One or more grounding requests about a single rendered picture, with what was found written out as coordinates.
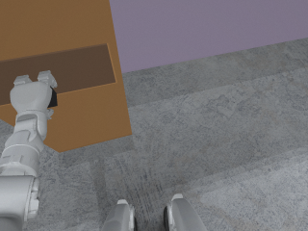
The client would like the left robot upper arm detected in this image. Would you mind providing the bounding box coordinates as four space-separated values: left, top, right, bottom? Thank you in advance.
0 175 41 231

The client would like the drawer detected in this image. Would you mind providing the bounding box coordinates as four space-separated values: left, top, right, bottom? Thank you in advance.
0 43 116 106

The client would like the handle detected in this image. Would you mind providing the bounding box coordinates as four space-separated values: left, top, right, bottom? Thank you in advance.
47 87 58 108

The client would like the robot right shin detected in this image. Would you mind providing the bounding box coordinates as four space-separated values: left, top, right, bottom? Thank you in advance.
168 193 183 231

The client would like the robot left forearm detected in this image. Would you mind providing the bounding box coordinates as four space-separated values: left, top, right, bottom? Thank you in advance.
0 110 47 178

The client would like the cabinet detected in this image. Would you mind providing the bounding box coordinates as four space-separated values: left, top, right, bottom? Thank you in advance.
0 0 133 153

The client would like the robot left hand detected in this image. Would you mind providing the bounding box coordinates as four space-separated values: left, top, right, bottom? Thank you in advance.
10 70 58 120

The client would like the robot right thigh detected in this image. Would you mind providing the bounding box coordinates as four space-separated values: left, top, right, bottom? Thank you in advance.
167 198 208 231

